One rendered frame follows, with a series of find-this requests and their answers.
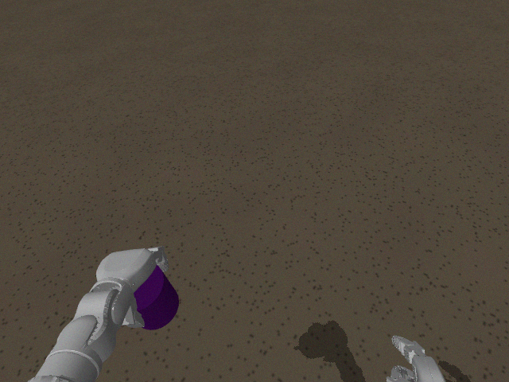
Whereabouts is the right robot hand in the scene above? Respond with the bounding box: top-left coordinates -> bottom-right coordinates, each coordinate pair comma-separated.
387,336 -> 446,382

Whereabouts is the left robot hand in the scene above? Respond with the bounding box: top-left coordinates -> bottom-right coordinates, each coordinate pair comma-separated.
96,246 -> 169,328

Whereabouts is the left robot arm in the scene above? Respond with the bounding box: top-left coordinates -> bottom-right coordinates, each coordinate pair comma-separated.
28,278 -> 134,382

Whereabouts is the mug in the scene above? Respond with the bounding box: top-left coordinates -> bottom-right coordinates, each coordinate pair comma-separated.
134,265 -> 179,330

